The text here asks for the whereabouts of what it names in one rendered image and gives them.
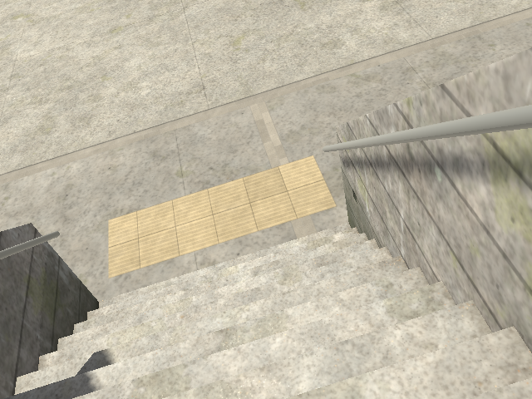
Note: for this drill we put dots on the stairs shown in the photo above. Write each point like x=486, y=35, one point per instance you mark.
x=325, y=316

